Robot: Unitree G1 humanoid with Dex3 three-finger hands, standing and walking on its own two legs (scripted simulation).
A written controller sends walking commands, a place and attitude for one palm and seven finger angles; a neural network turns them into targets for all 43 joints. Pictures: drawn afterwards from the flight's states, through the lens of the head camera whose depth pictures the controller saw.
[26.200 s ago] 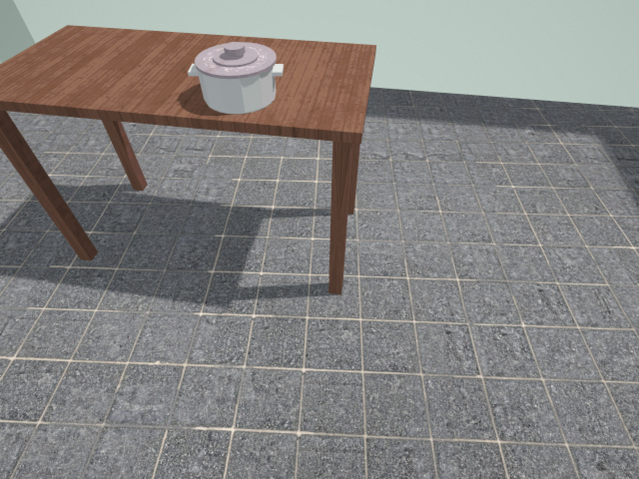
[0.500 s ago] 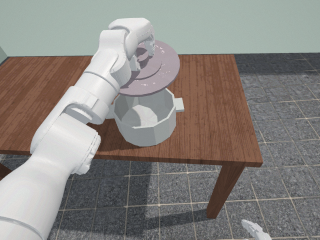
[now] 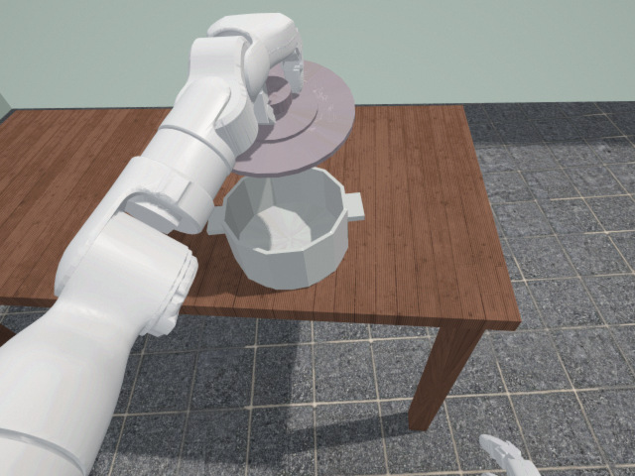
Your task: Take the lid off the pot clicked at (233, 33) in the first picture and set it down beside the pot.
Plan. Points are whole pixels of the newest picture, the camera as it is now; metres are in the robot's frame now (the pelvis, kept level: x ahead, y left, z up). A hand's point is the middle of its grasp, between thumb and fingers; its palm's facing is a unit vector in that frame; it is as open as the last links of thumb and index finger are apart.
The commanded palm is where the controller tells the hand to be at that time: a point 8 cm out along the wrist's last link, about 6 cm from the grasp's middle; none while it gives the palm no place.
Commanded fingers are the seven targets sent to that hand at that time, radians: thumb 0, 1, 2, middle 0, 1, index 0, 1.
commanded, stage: move the lid sideways beside the pot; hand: left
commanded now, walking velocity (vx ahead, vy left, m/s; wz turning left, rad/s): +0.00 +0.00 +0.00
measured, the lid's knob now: (270, 95) +0.51 +0.04 +0.23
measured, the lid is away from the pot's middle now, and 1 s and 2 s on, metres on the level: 0.02 0.13 0.25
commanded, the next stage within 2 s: none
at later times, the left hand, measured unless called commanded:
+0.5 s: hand (197, 100) +0.48 +0.12 +0.25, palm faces -0.20 -0.02 -0.98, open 8.2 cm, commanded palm +0.46 +0.12 +0.31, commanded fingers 0.00 0.56 1.03 -0.85 -1.02 -0.83 -1.01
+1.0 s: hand (156, 97) +0.49 +0.17 +0.25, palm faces -0.20 -0.02 -0.98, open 8.2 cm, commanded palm +0.47 +0.18 +0.31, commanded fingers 0.00 0.56 1.03 -0.85 -1.02 -0.83 -1.01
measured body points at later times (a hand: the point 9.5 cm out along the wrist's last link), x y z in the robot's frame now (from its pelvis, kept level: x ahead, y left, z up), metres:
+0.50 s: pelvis +0.00 +0.00 +0.00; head +0.03 -0.02 +0.45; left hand +0.48 +0.12 +0.30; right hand +0.13 -0.25 -0.12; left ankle -0.03 +0.08 -0.74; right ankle +0.01 -0.13 -0.74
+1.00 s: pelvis +0.00 +0.01 +0.00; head +0.04 -0.01 +0.45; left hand +0.49 +0.17 +0.30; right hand +0.10 -0.24 -0.13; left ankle -0.03 +0.08 -0.74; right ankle +0.01 -0.13 -0.74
